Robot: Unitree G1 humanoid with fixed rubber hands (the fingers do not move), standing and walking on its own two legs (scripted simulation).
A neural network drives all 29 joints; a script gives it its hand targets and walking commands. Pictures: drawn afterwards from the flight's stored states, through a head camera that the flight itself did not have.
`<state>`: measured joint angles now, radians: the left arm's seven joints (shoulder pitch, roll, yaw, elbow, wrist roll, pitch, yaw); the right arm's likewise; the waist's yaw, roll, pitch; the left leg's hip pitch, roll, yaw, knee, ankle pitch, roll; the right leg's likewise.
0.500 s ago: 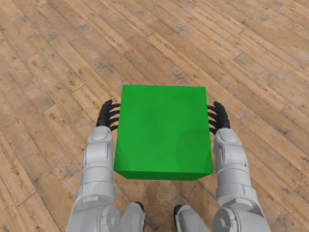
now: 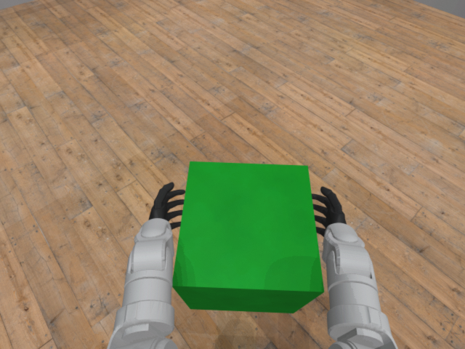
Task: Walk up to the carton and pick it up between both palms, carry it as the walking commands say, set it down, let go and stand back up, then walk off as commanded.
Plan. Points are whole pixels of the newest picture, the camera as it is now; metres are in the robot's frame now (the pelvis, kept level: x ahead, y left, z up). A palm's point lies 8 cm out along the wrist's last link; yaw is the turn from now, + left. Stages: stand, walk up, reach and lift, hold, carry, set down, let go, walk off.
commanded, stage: reach and lift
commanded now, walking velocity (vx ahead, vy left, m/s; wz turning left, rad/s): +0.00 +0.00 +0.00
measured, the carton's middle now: (245, 242) +0.33 +0.00 -0.08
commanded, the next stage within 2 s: hold in 1.48 s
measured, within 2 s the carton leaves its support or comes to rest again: neither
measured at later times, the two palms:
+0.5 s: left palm (151, 219) +0.30 +0.16 +0.06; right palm (346, 225) +0.30 -0.15 +0.06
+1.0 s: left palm (151, 221) +0.30 +0.16 +0.06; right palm (347, 227) +0.30 -0.16 +0.06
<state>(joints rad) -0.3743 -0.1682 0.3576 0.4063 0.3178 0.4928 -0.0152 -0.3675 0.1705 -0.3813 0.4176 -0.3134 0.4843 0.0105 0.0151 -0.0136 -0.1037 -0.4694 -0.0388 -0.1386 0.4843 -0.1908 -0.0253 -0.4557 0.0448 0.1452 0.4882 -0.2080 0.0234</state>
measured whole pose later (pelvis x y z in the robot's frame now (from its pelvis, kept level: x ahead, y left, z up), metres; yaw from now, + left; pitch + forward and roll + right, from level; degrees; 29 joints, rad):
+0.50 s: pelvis +0.01 +0.00 +0.01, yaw +0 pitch -4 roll +0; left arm -0.28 -0.16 0.27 0.26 0.29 0.70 -0.01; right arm -0.29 0.16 -0.27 0.28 -0.29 0.70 0.00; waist 0.01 -0.01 -0.03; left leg -0.10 -0.03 -0.13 0.32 -0.16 -0.02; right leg -0.09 0.03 0.14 0.33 -0.18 0.02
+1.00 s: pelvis +0.01 +0.00 +0.01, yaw +0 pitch -5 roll +0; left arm -0.27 -0.15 0.25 0.22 0.31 0.74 -0.02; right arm -0.28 0.15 -0.25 0.24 -0.31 0.74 0.01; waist 0.00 -0.01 0.00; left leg -0.07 -0.03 -0.13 0.32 -0.16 -0.01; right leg -0.05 0.03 0.13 0.31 -0.17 0.02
